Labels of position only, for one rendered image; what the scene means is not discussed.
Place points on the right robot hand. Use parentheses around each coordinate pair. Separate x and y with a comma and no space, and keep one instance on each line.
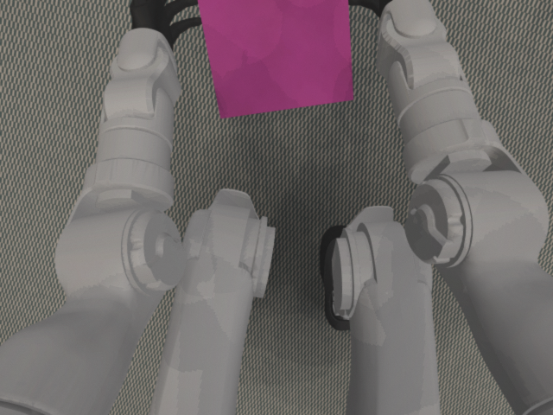
(376,5)

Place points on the right robot forearm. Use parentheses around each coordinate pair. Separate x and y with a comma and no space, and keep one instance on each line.
(431,99)

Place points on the right robot upper arm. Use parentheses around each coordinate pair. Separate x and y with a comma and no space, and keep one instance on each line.
(483,232)

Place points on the left robot shin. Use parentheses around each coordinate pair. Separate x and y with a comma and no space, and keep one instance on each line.
(195,232)

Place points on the left robot thigh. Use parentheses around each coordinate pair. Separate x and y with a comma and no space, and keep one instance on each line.
(202,354)

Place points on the left robot forearm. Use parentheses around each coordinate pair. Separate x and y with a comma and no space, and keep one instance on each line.
(132,167)

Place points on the left robot upper arm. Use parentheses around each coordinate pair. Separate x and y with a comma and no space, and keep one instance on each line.
(114,268)

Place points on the left robot hand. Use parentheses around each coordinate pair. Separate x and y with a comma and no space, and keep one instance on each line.
(152,14)

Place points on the carton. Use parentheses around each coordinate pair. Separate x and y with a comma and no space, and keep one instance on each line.
(273,55)

